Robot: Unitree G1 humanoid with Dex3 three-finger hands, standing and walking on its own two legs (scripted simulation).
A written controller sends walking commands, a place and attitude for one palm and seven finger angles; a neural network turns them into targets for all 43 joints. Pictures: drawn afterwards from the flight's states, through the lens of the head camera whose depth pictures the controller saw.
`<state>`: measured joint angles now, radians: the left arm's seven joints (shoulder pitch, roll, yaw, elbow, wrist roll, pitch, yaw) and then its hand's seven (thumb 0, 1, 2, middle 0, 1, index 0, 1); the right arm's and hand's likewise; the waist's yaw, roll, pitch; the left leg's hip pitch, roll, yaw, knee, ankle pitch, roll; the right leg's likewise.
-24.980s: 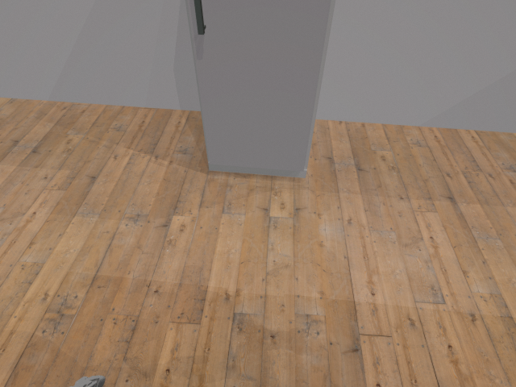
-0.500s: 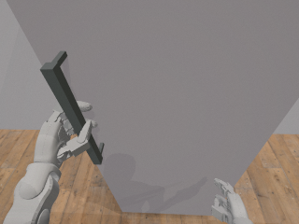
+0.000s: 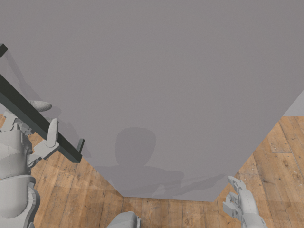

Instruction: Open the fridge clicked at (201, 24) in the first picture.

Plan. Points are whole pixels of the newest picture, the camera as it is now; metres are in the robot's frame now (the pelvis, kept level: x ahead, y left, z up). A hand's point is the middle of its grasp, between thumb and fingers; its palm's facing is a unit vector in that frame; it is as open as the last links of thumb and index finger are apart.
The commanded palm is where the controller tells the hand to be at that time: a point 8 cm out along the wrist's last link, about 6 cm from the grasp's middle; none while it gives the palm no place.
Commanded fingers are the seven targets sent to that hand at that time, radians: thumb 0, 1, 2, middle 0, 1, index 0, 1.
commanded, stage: walk backward, drawing the door open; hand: left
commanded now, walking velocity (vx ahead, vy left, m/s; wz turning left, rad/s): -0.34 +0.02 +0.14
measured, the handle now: (48, 119) +0.30 +0.21 +0.18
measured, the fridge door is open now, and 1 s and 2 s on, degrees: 0 10 38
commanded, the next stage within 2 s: none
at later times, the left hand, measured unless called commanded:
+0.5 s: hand (49, 141) +0.25 +0.19 +0.18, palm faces +0.03 -0.99 -0.13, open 6.3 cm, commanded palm +0.21 +0.24 +0.17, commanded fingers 0.00 0.90 0.90 -0.45 -1.40 -0.45 -1.40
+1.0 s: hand (38, 182) +0.18 +0.18 +0.18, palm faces -0.04 -0.99 -0.09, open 6.6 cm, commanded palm +0.15 +0.24 +0.17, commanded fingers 0.00 0.90 0.90 -0.45 -1.40 -0.45 -1.40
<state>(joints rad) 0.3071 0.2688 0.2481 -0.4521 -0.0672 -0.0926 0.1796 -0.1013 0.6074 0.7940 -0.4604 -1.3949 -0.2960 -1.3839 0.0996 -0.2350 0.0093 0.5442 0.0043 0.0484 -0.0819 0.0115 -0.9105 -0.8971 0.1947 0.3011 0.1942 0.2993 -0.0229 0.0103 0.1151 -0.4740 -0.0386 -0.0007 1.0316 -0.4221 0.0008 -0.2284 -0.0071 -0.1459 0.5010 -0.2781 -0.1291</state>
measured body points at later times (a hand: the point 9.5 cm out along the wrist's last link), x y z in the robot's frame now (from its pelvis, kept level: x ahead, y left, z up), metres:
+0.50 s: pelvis -0.09 +0.09 -0.01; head -0.01 +0.08 +0.43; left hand +0.25 +0.25 +0.18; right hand +0.10 -0.15 -0.10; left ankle -0.13 +0.25 -0.74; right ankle +0.01 +0.00 -0.74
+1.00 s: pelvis -0.10 +0.09 -0.01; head -0.01 +0.09 +0.43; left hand +0.17 +0.24 +0.18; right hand +0.14 -0.10 -0.10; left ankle -0.12 +0.25 -0.74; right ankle -0.07 +0.01 -0.73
